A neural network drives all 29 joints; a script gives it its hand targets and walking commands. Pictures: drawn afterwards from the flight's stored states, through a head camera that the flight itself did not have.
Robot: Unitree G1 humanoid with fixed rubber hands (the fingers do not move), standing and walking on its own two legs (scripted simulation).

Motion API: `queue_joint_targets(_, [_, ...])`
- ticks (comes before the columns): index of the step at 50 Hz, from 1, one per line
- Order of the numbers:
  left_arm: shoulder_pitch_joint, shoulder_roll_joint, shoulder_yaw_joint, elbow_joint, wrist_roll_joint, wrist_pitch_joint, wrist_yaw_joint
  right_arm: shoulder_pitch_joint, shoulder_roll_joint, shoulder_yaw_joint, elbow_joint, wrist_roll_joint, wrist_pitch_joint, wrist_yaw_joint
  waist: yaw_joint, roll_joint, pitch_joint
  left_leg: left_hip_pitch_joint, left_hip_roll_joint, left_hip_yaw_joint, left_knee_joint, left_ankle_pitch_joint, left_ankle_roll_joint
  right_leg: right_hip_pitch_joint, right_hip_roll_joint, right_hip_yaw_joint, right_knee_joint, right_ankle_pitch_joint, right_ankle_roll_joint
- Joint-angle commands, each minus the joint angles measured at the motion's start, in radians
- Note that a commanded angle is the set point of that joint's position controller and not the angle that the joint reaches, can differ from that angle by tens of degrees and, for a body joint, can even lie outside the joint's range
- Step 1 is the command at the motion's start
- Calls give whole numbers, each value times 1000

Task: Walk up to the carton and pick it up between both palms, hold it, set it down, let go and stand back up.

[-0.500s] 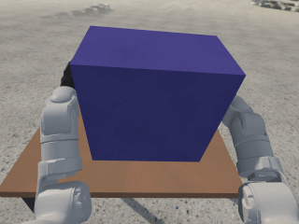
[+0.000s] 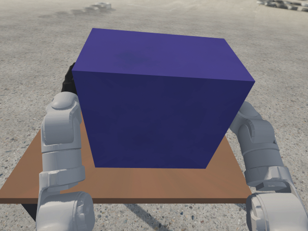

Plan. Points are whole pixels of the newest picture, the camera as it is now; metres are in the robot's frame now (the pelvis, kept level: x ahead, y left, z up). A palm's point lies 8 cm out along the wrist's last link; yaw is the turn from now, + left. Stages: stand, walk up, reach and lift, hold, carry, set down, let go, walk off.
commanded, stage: hold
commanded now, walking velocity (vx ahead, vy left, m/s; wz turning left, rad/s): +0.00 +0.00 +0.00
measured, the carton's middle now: (155, 106) +0.35 +0.01 +0.21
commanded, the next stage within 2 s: set down in 1.40 s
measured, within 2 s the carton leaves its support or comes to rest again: neither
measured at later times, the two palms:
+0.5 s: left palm (72, 93) +0.35 +0.20 +0.24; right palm (233, 103) +0.36 -0.19 +0.22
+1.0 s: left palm (73, 94) +0.35 +0.19 +0.24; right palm (233, 104) +0.36 -0.19 +0.22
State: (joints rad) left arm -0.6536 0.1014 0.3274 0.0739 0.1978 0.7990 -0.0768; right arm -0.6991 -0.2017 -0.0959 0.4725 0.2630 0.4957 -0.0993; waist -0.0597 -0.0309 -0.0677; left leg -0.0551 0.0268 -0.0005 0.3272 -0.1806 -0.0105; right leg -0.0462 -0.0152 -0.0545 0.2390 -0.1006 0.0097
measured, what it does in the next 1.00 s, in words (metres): stands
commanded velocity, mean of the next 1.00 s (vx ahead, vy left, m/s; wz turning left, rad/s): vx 0.00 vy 0.00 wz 0.00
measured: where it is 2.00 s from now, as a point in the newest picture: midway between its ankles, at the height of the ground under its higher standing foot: outside the picture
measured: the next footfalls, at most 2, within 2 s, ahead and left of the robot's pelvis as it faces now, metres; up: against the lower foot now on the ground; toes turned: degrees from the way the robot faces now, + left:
none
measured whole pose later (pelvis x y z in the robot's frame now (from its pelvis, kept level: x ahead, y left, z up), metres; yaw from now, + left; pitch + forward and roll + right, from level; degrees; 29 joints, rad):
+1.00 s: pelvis +0.00 +0.00 +0.00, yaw +0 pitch -5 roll -1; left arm -0.66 0.10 0.32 0.09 0.20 0.79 -0.08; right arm -0.70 -0.20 -0.10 0.48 0.25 0.49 -0.10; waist -0.06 -0.02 -0.06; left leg -0.06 0.03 0.00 0.33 -0.18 -0.01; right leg -0.06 -0.02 -0.05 0.24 -0.10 0.01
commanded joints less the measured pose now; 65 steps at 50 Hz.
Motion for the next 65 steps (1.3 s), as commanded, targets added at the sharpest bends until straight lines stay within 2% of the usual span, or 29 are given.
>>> queue_joint_targets(1, [-581,-458,-441,-86,-164,-36,-131,-799,498,325,-282,94,-49,139,-5,54,-308,-75,-72,24,-67,200,-11,187,70,31,8,88,-23])
queue_joint_targets(5, [-584,-463,-444,-80,-172,-41,-130,-823,507,334,-303,99,-56,135,-3,50,-338,-69,-77,24,-55,221,-10,198,69,33,12,119,-18])
queue_joint_targets(12, [-589,-454,-423,-44,-161,-44,-137,-821,508,322,-270,83,-54,135,-2,39,-307,-96,-77,27,-72,167,0,197,65,34,7,77,-16])
queue_joint_targets(18, [-584,-461,-433,-61,-169,-47,-133,-829,511,338,-298,97,-57,130,-2,36,-339,-71,-80,26,-54,226,-7,209,72,32,14,129,-13])
queue_joint_targets(23, [-585,-451,-419,-50,-161,-46,-135,-812,505,334,-274,91,-51,130,-1,32,-308,-76,-80,26,-63,200,-4,199,68,33,8,103,-12])
queue_joint_targets(32, [-583,-474,-471,-116,-180,-46,-126,-798,493,337,-309,108,-57,132,-20,74,-344,-34,-75,16,-39,277,-28,191,79,25,18,141,-21])
queue_joint_targets(38, [-566,-451,-429,-66,-151,-36,-137,-789,496,326,-267,88,-49,134,-8,49,-277,-87,-76,22,-69,190,-9,193,67,31,6,88,-18])
queue_joint_targets(42, [-580,-463,-441,-85,-162,-43,-134,-819,508,342,-305,99,-58,135,1,49,-321,-73,-77,22,-54,235,-10,202,72,29,16,123,-16])
queue_joint_targets(44, [-581,-468,-455,-101,-170,-47,-129,-816,503,345,-317,106,-61,135,-5,57,-338,-53,-76,20,-44,261,-17,200,76,28,19,139,-17])
queue_joint_targets(49, [-571,-460,-441,-72,-165,-43,-129,-807,500,335,-294,92,-57,135,-4,40,-313,-70,-75,24,-59,207,-6,190,73,30,11,97,-17])
queue_joint_targets(57, [-573,-457,-445,-93,-170,-43,-130,-806,505,344,-309,99,-55,132,-4,38,-332,-65,-78,24,-51,234,-8,206,73,31,16,129,-13])
queue_joint_targets(65, [-587,-457,-440,-76,-163,-42,-137,-808,509,333,-291,89,-55,131,-10,50,-309,-83,-79,24,-61,199,-7,203,68,32,14,104,-14])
